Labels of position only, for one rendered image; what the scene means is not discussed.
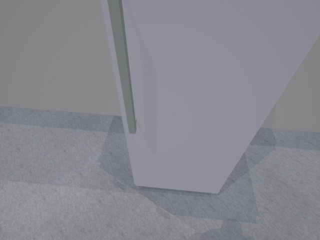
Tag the handle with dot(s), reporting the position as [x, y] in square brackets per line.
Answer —
[119, 35]

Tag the fridge door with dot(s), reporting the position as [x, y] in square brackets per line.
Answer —
[205, 74]

